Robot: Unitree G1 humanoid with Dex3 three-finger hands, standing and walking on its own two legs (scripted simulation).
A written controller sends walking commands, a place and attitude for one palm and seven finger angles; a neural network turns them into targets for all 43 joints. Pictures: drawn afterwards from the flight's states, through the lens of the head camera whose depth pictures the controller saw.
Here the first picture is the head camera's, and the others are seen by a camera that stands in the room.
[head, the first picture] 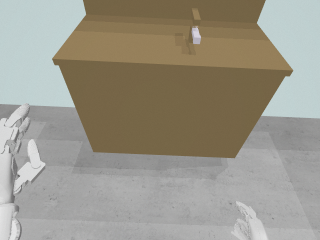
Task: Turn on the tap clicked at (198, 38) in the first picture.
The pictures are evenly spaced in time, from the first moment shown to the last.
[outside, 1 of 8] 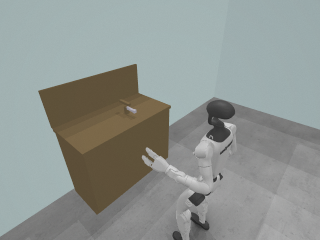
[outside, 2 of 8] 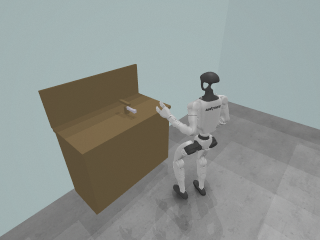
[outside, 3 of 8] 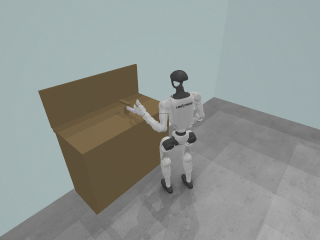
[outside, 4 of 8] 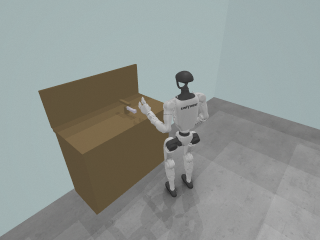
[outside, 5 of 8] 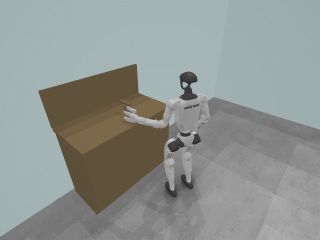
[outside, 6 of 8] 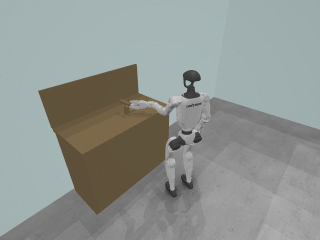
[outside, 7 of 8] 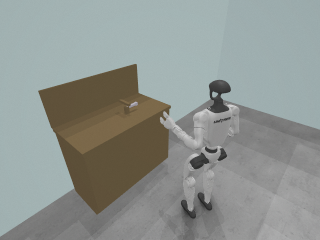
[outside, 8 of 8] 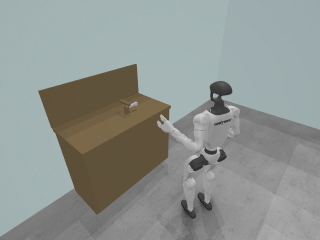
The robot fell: no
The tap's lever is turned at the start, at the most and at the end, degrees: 0 87 86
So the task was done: yes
